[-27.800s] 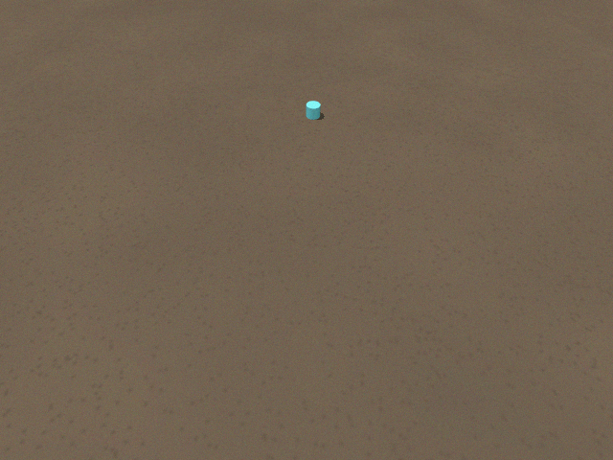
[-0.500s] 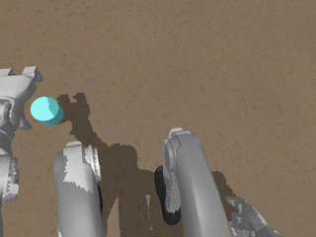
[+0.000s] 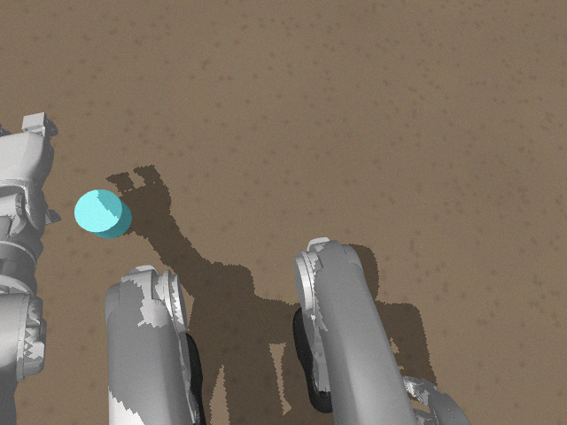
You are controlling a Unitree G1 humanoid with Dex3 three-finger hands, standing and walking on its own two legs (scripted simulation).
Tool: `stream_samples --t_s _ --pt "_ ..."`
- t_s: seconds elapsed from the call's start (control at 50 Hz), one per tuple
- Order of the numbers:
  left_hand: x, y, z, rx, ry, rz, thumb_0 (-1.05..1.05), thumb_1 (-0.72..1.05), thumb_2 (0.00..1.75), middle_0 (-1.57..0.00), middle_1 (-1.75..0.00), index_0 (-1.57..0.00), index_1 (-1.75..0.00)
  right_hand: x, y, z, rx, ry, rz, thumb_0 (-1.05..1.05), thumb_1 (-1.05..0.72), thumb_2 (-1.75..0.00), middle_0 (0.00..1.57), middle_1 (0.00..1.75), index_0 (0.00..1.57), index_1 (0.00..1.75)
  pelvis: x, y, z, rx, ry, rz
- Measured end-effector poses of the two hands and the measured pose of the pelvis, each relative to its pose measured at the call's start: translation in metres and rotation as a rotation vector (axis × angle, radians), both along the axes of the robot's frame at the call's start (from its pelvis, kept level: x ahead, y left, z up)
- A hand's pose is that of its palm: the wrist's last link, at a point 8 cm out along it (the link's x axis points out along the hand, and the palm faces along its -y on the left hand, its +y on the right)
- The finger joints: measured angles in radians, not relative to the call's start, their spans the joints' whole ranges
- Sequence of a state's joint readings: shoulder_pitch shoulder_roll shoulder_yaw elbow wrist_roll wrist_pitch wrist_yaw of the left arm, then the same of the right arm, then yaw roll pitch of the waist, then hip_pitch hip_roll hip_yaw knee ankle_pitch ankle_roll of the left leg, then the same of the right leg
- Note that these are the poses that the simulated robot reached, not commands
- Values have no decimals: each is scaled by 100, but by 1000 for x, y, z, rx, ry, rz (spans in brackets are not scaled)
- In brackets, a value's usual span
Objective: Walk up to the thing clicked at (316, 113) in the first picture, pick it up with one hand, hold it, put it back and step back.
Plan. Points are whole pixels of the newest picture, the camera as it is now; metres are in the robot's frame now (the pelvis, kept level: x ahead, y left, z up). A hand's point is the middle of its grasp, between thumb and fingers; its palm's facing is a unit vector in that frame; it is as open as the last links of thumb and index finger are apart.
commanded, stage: home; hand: left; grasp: from above
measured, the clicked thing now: (104, 214) +0.46 +0.27 -0.32
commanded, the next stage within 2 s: none
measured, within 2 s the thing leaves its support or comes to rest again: neither
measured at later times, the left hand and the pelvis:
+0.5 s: hand out of the picture +0.27 +0.25 +0.08, palm faces -0.17 -0.75 -0.64, open 7.6 cm; pelvis +0.00 +0.00 +0.18, yaw +5 degrees
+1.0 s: hand out of the picture +0.22 +0.20 +0.29, palm faces +0.18 -0.96 -0.22, open 7.4 cm; pelvis +0.07 +0.00 +0.34, yaw +7 degrees
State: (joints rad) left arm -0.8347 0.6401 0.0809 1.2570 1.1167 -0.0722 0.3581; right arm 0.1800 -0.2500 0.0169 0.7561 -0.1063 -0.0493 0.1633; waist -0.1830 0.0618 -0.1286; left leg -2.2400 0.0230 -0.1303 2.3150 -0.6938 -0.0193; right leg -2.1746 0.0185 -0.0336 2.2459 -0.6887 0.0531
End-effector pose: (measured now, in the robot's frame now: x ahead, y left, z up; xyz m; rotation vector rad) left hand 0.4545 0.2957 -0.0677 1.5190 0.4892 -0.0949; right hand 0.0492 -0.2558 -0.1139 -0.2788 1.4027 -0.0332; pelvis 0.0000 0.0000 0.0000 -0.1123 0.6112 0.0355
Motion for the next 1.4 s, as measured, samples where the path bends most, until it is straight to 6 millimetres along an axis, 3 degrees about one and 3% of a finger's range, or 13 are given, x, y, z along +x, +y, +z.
stream_samples --t_s 0.08,0.16,0.34,0.44,0.52,0.62,0.72,0.9,1.0,1.14,1.28,1.4 --pt "-21 0 32 -77 37 44 0 -18 90 -20 -72 -19 -71 18 0 19 18 -51 -11 0 -90 -90 20 30 20 30 0 0 25 7 -3 8" --pt "-57 -5 63 -212 50 73 0 7 87 -21 -57 -20 -57 42 -5 49 6 -116 1 0 -90 -90 20 30 20 30 -1 -1 54 13 -13 17" --pt "-143 -8 127 -481 5 227 0 64 88 -22 -36 -21 -36 119 -8 130 -62 -339 73 1 -90 -90 20 30 20 30 -4 -3 117 27 -72 44" --pt "-177 -10 168 -604 -12 351 0 79 89 -22 -32 -21 -32 158 7 179 -53 -493 94 1 -91 -90 20 30 20 30 -3 -4 153 36 -116 58" --pt "-198 -18 201 -709 -3 441 0 85 90 -21 -31 -21 -31 177 21 218 -25 -593 93 1 -91 -90 20 30 20 30 2 -4 183 44 -154 65" --pt "-218 -30 241 -849 3 551 1 88 90 -21 -31 -21 -30 186 36 263 5 -671 78 1 -90 -90 20 30 20 30 12 -3 221 54 -203 72" --pt "-231 -36 280 -958 -5 655 1 89 90 -21 -31 -21 -30 182 43 300 10 -690 50 1 -90 -90 20 30 20 30 25 -2 257 62 -252 81" --pt "-248 -42 351 -1091 -8 810 1 90 90 -21 -30 -20 -30 165 38 356 -35 -684 -15 1 -90 -90 20 30 20 30 53 1 316 77 -342 92" --pt "-255 -48 387 -1148 -29 836 1 90 90 -20 -30 -20 -30 167 33 382 -59 -728 -40 1 -90 -90 20 30 20 30 66 2 338 83 -386 96" --pt "-263 -51 409 -1167 -39 833 1 90 90 -20 -30 -20 -30 187 30 406 -64 -823 -26 1 -90 -90 20 30 20 30 74 1 352 95 -427 101" --pt "-270 -53 404 -1179 -21 850 1 90 90 -20 -30 -20 -30 207 32 418 -57 -891 26 1 -90 -90 20 30 20 30 73 -2 353 103 -443 108" --pt "-272 -54 402 -1180 -21 849 1 90 90 -20 -30 -20 -30 213 34 421 -54 -903 53 1 -90 -90 20 30 20 30 72 -4 353 104 -449 112"
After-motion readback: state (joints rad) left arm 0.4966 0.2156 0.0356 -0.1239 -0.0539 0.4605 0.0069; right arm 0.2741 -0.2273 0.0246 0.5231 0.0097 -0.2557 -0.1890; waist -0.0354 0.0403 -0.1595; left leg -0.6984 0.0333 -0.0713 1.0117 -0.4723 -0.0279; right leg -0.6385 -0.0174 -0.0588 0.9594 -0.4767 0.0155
